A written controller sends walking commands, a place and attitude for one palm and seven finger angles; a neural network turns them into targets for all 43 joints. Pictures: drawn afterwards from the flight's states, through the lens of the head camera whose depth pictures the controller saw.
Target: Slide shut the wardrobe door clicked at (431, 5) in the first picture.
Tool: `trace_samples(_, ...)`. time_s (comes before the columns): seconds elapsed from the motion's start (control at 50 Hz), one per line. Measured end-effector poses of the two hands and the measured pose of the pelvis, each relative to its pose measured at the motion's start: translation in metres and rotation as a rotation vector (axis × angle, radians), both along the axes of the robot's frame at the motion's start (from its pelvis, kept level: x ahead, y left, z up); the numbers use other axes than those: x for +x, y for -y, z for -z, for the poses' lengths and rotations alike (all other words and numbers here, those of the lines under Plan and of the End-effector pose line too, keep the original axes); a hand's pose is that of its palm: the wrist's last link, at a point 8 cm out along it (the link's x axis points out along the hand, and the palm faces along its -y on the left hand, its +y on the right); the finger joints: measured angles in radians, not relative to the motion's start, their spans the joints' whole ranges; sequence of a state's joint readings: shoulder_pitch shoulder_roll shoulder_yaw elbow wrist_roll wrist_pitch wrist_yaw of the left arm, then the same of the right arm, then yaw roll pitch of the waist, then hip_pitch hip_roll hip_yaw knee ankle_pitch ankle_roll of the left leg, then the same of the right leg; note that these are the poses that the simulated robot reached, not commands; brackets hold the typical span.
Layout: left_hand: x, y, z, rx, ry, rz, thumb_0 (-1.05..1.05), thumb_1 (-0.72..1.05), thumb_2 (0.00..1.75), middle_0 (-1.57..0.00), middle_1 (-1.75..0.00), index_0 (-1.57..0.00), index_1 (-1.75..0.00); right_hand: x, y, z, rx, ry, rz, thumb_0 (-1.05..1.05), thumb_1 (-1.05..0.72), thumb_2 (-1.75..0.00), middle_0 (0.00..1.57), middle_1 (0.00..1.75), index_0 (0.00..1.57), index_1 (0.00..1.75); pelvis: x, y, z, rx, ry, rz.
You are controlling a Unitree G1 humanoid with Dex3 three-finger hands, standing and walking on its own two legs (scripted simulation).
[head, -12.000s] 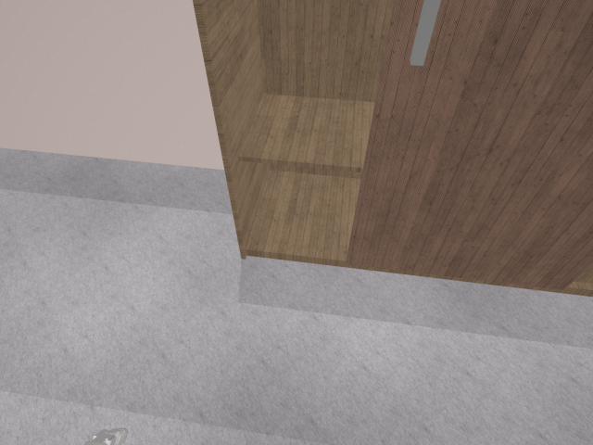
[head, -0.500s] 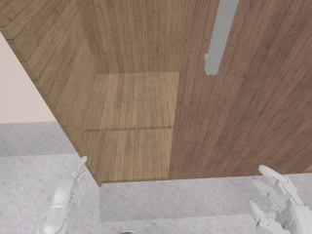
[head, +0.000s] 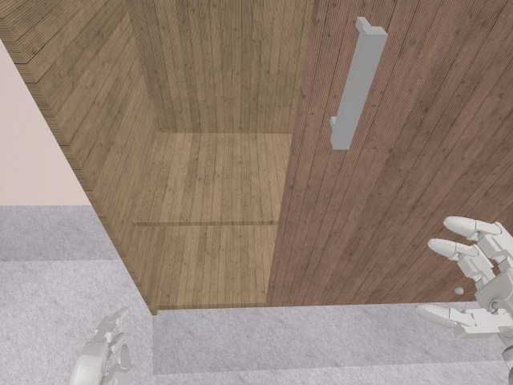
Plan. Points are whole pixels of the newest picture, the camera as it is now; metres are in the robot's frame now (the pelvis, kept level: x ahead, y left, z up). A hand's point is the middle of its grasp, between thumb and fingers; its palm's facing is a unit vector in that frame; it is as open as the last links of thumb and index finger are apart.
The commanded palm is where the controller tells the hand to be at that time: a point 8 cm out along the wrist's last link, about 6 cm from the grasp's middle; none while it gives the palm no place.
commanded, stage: raise the hand with hooked fingers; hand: right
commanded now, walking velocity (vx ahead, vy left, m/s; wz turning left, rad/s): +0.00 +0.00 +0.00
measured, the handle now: (350, 87) +0.50 -0.12 +0.24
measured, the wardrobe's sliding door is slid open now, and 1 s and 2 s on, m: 0.42 0.42 0.42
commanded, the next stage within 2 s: move the hooked fingers beside the handle in 1.10 s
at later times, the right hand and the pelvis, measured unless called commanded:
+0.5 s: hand out of the picture +0.26 -0.29 +0.24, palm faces +0.07 +0.99 -0.12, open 13.9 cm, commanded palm +0.23 -0.33 +0.25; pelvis +0.00 -0.01 +0.02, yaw -1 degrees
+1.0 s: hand out of the picture +0.27 -0.28 +0.26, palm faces +0.06 +0.99 -0.11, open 14.0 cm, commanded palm +0.23 -0.33 +0.26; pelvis -0.01 -0.01 +0.02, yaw +0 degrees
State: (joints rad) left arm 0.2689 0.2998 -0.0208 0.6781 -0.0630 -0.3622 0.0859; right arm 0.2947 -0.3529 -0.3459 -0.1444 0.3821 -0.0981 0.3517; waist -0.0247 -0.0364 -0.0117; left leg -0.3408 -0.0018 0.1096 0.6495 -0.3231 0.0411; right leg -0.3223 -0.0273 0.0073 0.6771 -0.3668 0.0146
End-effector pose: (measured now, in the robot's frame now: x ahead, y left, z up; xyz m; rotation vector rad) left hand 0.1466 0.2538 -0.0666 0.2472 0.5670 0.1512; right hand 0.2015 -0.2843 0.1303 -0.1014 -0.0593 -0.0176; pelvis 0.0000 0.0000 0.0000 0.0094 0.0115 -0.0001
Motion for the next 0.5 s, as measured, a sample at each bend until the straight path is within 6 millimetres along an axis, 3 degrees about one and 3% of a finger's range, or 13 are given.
trace_samples(0.12, 0.019, 0.008, -0.018, 0.013, 0.062, 0.027, 0.01, 0.90, 0.90, -0.20, -0.30, -0.20, -0.30, 0.008, 0.012, -0.024, -0.007, 0.045, 0.005, 0.00, 0.21, -0.42, 0.28, 1.01, 0.29, 1.01, 0.001, 0.004, -0.007, 0.003, 0.030, 0.003)
trace_samples(0.3, 0.051, 0.050, -0.033, -0.058, 0.125, 0.118, 0.01, 0.90, 0.90, -0.20, -0.30, -0.20, -0.30, 0.019, 0.034, -0.067, -0.016, 0.075, 0.024, -0.01, 0.41, -0.34, 0.30, 1.14, 0.30, 1.14, 0.001, 0.010, -0.014, 0.007, 0.063, 0.009)
trace_samples(0.4, 0.058, 0.068, -0.035, -0.089, 0.114, 0.155, 0.01, 0.90, 0.90, -0.20, -0.30, -0.20, -0.30, 0.025, 0.045, -0.088, -0.015, 0.076, 0.028, -0.01, 0.47, -0.32, 0.30, 1.17, 0.30, 1.17, 0.000, 0.012, -0.017, 0.007, 0.071, 0.012)
trace_samples(0.5, 0.057, 0.073, -0.033, -0.097, 0.086, 0.167, 0.01, 0.90, 0.90, -0.20, -0.30, -0.20, -0.30, 0.030, 0.053, -0.109, -0.021, 0.089, 0.035, -0.01, 0.49, -0.30, 0.30, 1.19, 0.31, 1.19, -0.002, 0.014, -0.019, 0.008, 0.077, 0.014)
